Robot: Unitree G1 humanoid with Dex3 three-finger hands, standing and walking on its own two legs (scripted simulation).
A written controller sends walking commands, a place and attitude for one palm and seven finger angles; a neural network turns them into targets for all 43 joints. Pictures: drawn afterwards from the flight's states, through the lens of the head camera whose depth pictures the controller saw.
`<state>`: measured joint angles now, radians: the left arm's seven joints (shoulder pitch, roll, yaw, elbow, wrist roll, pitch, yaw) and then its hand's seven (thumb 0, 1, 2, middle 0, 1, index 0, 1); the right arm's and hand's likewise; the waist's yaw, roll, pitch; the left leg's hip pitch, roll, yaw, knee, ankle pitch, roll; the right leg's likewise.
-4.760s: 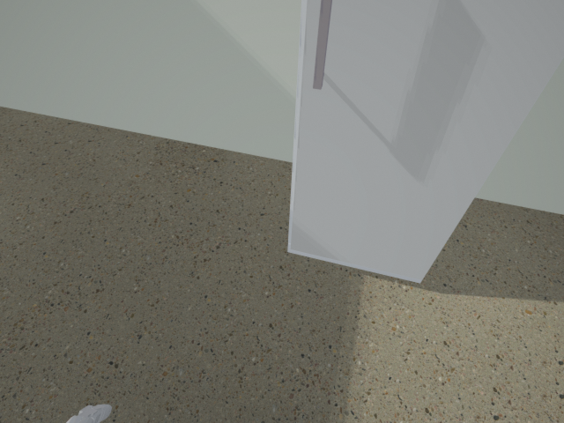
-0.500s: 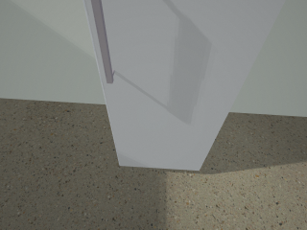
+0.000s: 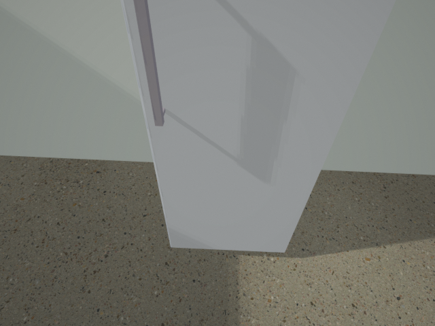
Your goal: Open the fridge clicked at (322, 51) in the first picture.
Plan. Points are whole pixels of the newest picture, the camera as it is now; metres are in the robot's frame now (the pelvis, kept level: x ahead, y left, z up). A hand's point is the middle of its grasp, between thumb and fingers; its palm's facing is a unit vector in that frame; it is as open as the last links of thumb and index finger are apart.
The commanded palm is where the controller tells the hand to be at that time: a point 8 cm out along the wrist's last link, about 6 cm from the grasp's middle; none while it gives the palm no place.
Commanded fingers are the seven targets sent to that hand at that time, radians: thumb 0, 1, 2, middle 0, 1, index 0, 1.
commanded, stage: come to a stop and stand still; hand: left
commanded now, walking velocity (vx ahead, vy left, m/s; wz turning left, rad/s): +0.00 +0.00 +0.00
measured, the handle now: (149, 39) +0.58 +0.18 +0.28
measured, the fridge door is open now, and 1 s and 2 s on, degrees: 0 0 0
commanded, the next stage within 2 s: look again from close up in 0.02 s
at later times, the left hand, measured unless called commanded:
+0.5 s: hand out of the picture +0.05 +0.24 -0.14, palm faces +0.00 -0.94 -0.33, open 7.4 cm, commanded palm none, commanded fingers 0.00 0.90 0.90 -0.20 -0.30 -0.20 -0.30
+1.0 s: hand out of the picture +0.01 +0.20 -0.16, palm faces +0.00 -0.97 -0.24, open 7.4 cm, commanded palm none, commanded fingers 0.00 0.90 0.90 -0.20 -0.30 -0.20 -0.30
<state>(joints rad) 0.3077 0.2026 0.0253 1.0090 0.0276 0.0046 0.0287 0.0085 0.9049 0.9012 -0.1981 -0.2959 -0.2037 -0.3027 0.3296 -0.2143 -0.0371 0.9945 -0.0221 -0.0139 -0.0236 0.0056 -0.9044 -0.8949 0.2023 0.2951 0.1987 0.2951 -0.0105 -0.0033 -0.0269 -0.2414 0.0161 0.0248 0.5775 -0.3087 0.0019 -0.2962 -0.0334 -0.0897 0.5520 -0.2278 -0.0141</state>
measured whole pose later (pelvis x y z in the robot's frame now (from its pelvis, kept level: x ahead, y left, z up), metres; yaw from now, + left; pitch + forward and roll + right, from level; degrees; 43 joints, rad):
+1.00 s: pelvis -0.01 +0.01 +0.01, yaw +0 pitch -3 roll +0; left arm 0.26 0.22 -0.01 1.09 0.02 -0.01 0.03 0.01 0.90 0.90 -0.20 -0.30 -0.20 -0.30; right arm 0.25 -0.22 0.00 1.11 -0.01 -0.01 0.00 0.01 -0.90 -0.89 0.20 0.30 0.20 0.30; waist 0.00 -0.01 0.03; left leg -0.15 0.00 0.03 0.41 -0.21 0.01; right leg -0.20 -0.04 -0.09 0.38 -0.13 0.00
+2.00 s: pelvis +0.00 +0.01 +0.01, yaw -1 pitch -2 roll +0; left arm 0.33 0.14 0.00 1.10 0.02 -0.01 0.04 0.01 0.91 0.90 -0.20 -0.30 -0.20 -0.30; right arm 0.31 -0.14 0.00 1.12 -0.01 -0.01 -0.02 0.00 -0.90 -0.90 0.20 0.30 0.20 0.30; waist 0.00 0.00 0.02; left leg -0.15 0.00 0.04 0.42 -0.23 0.01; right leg -0.22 -0.04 -0.07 0.41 -0.15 0.01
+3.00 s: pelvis +0.02 +0.01 +0.01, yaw -1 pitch -2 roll +0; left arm 0.26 0.19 0.00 1.10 0.02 -0.02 0.03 0.01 0.91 0.90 -0.20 -0.30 -0.20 -0.30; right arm 0.26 -0.20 0.00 1.13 -0.01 -0.02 -0.02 0.00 -0.90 -0.89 0.20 0.30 0.20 0.30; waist 0.00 0.00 0.03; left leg -0.12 0.01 0.04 0.39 -0.24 0.01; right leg -0.19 -0.03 -0.07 0.38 -0.16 0.00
